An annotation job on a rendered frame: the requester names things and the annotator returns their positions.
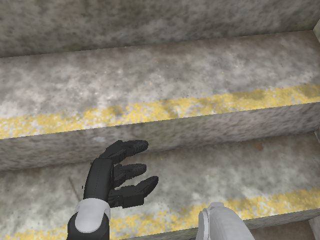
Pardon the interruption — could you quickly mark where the left robot forearm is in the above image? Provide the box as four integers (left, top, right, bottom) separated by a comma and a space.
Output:
66, 198, 111, 240

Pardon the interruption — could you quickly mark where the right robot thigh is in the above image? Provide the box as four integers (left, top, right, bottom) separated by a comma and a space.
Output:
198, 206, 255, 240

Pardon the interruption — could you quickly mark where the robot left hand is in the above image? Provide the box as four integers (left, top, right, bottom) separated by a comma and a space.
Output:
82, 140, 159, 209

